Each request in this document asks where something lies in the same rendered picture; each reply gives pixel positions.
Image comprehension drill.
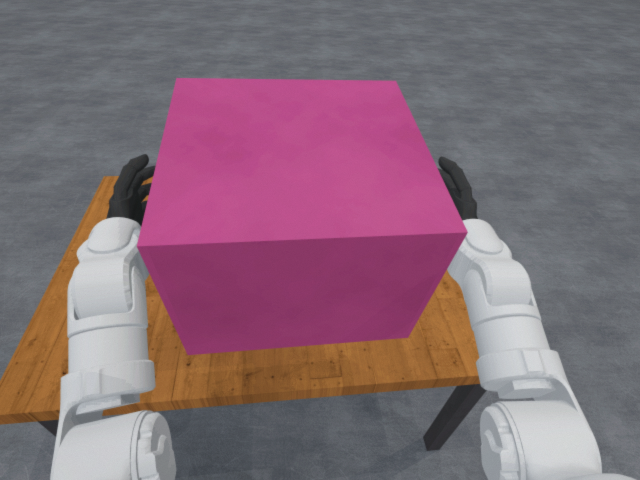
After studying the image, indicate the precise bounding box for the robot left hand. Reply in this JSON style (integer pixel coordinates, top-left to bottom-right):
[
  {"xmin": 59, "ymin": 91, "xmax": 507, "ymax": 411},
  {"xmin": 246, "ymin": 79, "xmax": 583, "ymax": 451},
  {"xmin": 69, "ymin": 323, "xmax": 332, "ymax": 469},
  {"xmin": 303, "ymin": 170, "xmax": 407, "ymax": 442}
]
[{"xmin": 106, "ymin": 154, "xmax": 156, "ymax": 226}]

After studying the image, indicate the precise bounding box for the carton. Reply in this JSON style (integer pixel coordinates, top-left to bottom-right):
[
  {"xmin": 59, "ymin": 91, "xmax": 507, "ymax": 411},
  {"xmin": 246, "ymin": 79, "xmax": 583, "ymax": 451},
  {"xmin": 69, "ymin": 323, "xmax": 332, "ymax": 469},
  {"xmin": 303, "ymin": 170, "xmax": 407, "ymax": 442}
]
[{"xmin": 137, "ymin": 78, "xmax": 468, "ymax": 355}]

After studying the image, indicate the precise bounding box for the robot right upper arm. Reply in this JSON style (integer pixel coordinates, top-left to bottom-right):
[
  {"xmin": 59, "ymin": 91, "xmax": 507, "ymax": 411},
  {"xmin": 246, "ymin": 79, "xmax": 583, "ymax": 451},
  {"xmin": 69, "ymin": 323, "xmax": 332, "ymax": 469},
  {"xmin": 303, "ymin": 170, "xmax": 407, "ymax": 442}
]
[{"xmin": 480, "ymin": 400, "xmax": 636, "ymax": 480}]

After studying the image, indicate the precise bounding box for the right robot forearm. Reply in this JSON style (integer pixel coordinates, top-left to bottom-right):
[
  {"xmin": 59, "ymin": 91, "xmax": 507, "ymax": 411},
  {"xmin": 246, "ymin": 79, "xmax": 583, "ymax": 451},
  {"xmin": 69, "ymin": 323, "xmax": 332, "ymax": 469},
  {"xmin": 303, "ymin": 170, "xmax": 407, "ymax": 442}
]
[{"xmin": 447, "ymin": 219, "xmax": 602, "ymax": 473}]

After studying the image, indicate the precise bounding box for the robot right hand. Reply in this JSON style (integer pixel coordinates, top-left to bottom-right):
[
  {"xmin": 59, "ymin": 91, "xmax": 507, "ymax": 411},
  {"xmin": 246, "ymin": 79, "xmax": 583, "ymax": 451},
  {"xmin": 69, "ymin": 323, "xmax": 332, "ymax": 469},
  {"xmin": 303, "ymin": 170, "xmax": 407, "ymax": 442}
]
[{"xmin": 438, "ymin": 156, "xmax": 478, "ymax": 221}]

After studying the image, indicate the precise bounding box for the robot left upper arm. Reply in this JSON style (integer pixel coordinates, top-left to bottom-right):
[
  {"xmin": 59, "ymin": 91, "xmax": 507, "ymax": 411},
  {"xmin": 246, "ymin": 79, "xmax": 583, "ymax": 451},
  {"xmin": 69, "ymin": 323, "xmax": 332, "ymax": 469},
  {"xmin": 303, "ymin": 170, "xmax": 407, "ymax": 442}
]
[{"xmin": 53, "ymin": 410, "xmax": 176, "ymax": 480}]

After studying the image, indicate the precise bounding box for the left robot forearm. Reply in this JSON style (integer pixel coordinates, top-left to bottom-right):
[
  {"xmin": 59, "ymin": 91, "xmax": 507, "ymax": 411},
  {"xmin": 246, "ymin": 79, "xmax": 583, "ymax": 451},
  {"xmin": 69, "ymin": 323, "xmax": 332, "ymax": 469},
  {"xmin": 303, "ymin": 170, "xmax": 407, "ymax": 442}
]
[{"xmin": 50, "ymin": 217, "xmax": 156, "ymax": 480}]

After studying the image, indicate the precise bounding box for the table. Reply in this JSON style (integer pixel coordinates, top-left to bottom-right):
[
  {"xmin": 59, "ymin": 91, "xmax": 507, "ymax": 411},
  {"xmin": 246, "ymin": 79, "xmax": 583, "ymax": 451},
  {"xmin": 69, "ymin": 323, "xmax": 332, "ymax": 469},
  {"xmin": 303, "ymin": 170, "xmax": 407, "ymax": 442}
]
[{"xmin": 0, "ymin": 176, "xmax": 487, "ymax": 451}]

